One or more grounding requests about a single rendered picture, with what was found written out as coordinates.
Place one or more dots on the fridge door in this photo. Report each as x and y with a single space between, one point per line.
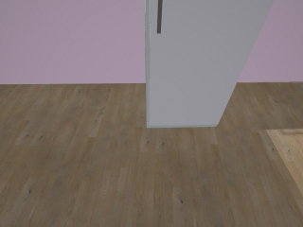
197 59

